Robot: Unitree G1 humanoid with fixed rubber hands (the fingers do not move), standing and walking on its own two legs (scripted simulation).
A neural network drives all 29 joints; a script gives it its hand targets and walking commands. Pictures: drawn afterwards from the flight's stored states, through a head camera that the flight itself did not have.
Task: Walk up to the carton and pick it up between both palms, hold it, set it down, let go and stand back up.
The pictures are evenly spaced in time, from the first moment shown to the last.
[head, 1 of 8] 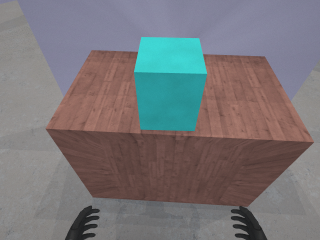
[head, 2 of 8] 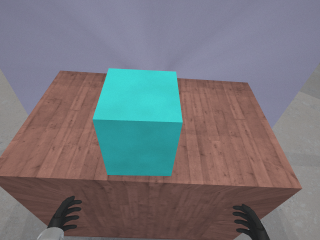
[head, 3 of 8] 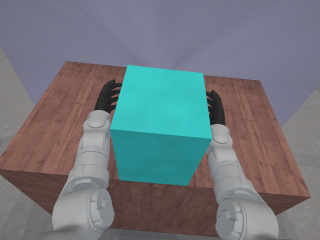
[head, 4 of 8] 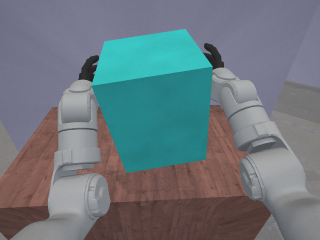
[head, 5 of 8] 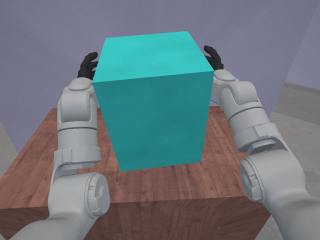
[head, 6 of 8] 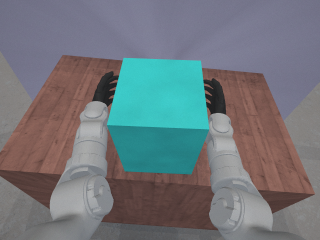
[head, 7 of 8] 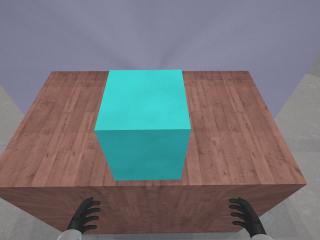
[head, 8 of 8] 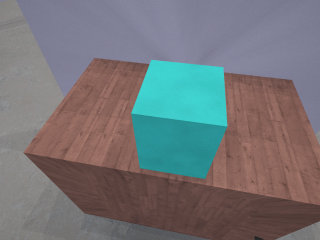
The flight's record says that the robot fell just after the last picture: no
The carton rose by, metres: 0.24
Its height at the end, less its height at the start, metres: +0.00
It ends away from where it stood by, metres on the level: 0.04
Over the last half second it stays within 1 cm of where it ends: yes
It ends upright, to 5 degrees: yes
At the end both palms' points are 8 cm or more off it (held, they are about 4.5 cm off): yes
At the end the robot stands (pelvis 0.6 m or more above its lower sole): yes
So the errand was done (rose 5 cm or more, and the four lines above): yes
